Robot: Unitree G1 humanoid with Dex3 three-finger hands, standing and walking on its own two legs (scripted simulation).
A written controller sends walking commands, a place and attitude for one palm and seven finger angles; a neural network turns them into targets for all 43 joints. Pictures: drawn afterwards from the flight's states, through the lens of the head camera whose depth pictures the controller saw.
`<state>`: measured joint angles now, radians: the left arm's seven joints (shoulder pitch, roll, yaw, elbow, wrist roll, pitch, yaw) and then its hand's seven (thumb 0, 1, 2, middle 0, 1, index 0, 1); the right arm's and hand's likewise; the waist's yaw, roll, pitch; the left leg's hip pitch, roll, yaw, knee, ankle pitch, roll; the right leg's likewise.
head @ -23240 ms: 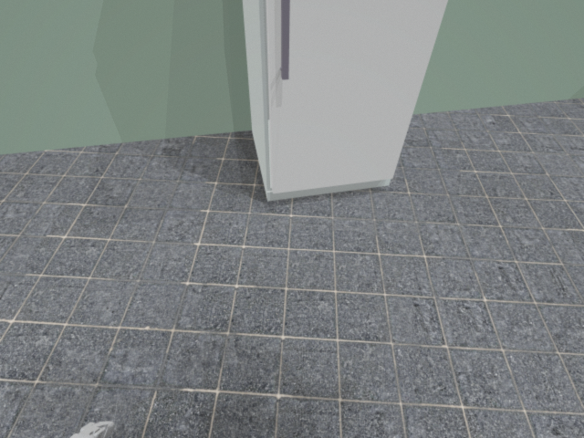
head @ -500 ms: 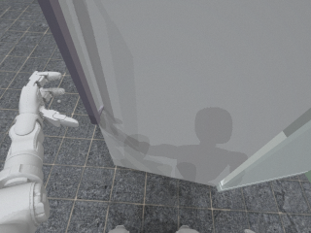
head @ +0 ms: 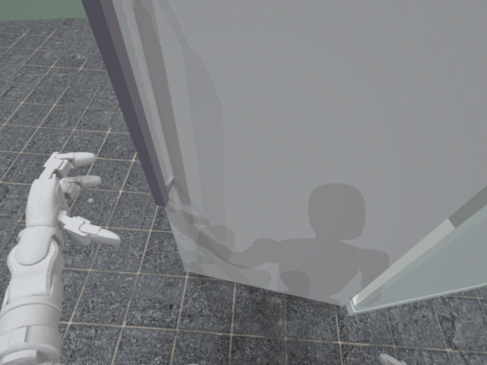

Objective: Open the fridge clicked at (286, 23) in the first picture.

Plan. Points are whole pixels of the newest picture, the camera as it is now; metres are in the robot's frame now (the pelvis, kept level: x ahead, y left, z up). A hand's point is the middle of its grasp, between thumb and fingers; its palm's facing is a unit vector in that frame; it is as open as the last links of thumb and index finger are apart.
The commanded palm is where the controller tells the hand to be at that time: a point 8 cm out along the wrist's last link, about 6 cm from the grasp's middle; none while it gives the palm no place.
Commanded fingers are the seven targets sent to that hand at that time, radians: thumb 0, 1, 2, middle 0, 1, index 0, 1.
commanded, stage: slip the hand off the handle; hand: left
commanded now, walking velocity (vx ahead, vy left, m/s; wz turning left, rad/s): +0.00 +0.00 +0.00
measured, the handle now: (139, 99) +0.46 +0.18 +0.19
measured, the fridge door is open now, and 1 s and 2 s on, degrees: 67 67 67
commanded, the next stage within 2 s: draw the hand back to the body in 0.30 s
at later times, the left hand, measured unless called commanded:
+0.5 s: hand (78, 233) +0.29 +0.25 +0.08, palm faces +0.15 -0.99 -0.05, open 14.7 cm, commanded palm +0.26 +0.30 +0.09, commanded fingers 0.00 -0.55 0.20 -0.25 -1.15 -0.25 -1.15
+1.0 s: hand (43, 252) +0.24 +0.25 +0.13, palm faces +0.19 -0.97 -0.16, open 14.3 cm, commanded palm +0.19 +0.30 +0.14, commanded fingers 0.00 -0.19 0.38 -0.24 -0.94 -0.24 -0.94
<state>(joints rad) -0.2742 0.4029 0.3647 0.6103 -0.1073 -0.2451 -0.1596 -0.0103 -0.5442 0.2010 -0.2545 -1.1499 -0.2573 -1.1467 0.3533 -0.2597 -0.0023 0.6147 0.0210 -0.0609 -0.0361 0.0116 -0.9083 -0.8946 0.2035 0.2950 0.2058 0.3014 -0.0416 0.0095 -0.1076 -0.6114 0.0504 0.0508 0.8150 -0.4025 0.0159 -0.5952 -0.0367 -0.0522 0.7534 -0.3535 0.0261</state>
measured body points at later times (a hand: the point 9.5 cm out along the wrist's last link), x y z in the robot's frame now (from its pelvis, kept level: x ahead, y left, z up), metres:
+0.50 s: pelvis -0.01 -0.02 +0.00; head +0.02 -0.02 +0.45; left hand +0.28 +0.30 +0.08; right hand +0.16 -0.26 -0.09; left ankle +0.00 +0.10 -0.71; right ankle +0.01 -0.14 -0.71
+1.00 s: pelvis -0.01 -0.02 +0.01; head -0.01 -0.03 +0.46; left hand +0.22 +0.31 +0.14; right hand +0.17 -0.25 -0.05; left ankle +0.00 +0.10 -0.71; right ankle +0.01 -0.14 -0.71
